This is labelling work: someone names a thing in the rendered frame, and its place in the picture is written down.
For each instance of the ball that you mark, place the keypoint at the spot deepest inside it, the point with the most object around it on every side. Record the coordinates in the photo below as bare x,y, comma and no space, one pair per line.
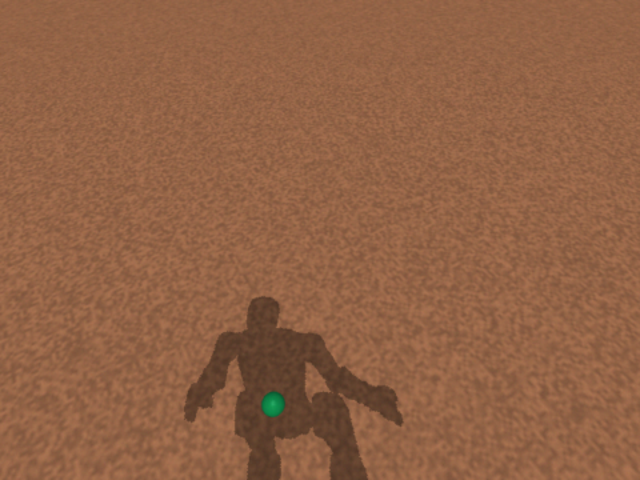
273,404

